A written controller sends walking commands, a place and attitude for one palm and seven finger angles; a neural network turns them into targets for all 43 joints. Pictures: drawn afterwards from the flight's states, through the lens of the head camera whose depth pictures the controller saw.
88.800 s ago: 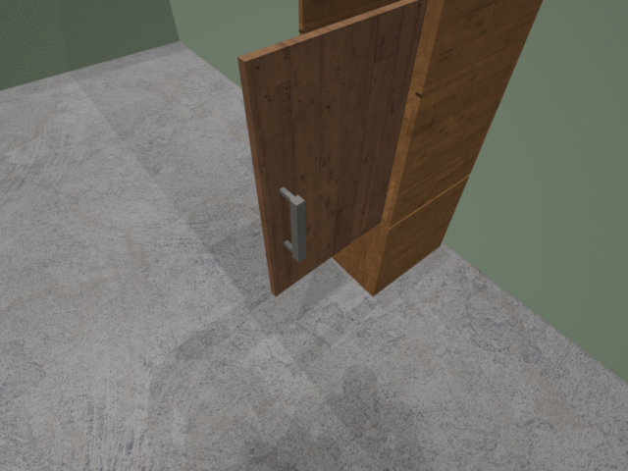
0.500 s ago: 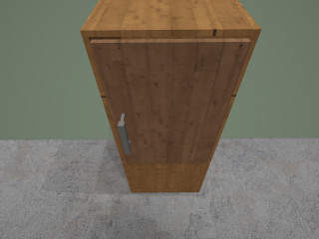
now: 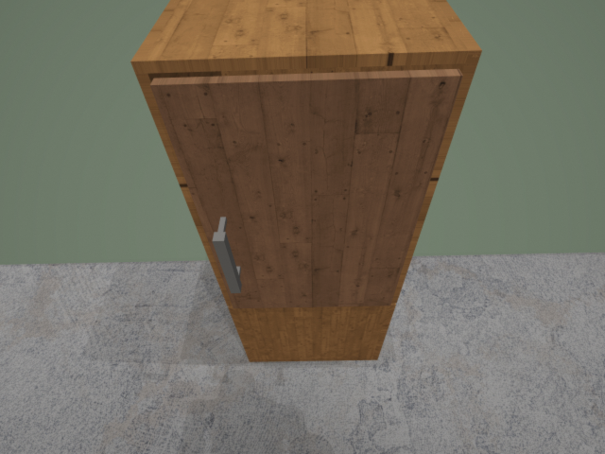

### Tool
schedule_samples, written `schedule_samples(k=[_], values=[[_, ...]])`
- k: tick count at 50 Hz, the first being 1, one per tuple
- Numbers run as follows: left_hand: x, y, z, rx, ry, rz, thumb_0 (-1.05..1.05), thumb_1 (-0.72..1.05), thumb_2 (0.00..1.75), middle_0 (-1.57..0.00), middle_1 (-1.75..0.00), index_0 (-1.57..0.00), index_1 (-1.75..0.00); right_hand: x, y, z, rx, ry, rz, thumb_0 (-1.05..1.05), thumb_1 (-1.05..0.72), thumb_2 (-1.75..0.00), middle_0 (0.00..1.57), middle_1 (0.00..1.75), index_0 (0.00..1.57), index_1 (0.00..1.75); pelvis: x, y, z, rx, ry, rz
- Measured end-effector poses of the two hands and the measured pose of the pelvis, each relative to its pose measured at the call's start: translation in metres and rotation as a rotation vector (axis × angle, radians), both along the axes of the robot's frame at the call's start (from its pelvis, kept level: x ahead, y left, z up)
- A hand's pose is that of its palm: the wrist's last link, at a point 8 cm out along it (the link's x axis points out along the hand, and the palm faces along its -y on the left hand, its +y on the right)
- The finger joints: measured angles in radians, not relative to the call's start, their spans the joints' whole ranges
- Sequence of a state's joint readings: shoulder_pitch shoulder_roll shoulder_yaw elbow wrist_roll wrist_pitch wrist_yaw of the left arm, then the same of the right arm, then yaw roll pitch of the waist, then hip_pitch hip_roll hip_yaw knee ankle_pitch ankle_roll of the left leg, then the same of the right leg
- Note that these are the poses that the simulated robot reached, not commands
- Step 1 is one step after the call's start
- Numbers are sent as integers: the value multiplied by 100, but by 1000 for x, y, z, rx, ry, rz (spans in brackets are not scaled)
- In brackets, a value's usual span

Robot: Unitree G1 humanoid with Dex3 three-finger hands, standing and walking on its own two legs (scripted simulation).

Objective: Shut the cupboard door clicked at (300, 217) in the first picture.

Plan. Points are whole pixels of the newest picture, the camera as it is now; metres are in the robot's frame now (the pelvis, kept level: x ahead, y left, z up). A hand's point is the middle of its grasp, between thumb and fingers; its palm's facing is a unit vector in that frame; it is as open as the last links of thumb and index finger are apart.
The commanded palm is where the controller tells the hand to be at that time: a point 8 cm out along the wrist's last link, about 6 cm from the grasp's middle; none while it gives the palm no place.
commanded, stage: look again from close up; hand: left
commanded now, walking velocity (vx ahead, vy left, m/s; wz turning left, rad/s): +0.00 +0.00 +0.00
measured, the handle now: (229, 256) +0.46 +0.18 -0.09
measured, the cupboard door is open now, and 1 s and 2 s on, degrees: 0 0 0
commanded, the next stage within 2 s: raise the hand and make a fist in 0.34 s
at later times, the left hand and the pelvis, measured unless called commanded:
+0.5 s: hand out of the picture +0.09 +0.17 -0.15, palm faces +0.14 -0.96 -0.24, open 7.4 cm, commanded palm +0.11 +0.21 -0.07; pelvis +0.02 -0.03 +0.00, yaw +0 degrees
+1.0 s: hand out of the picture +0.13 +0.17 -0.07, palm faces +0.07 -1.00 -0.04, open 5.5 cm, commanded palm +0.12 +0.22 -0.07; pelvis -0.06 -0.01 -0.13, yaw +2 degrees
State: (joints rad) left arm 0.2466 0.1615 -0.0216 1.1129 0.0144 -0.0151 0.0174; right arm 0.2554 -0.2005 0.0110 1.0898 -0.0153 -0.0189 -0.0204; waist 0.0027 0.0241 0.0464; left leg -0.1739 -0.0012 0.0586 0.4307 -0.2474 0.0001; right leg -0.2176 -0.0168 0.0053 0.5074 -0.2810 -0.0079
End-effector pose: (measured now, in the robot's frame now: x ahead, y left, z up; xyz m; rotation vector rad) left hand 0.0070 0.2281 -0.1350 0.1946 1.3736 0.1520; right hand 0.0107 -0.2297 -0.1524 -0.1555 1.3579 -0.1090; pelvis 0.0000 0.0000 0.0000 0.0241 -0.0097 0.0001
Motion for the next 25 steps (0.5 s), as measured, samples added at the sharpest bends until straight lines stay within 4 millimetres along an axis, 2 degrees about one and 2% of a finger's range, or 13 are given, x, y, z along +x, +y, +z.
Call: schedule_samples(k=[11,23,24,25], values=[[22,-13,-1,1,-31,0,1,91,90,-20,-30,-20,-30,22,-16,2,-9,-16,8,0,-91,-90,20,29,20,29,11,-17,0,-3,2,5],[39,-19,1,20,-58,5,1,90,90,-20,-30,-20,-30,32,-27,2,-8,-2,7,0,-91,-90,20,29,20,30,20,-28,0,-10,10,11],[49,-15,6,12,-119,79,1,90,90,-20,-30,-20,-30,36,-29,3,-30,-38,9,0,-91,-90,20,29,20,30,19,-28,-1,-12,1,7],[66,-11,18,28,-251,94,1,90,90,-20,-30,-20,-30,42,-32,6,-58,-105,3,1,-91,-90,20,30,20,30,18,-29,-4,-8,1,3]])
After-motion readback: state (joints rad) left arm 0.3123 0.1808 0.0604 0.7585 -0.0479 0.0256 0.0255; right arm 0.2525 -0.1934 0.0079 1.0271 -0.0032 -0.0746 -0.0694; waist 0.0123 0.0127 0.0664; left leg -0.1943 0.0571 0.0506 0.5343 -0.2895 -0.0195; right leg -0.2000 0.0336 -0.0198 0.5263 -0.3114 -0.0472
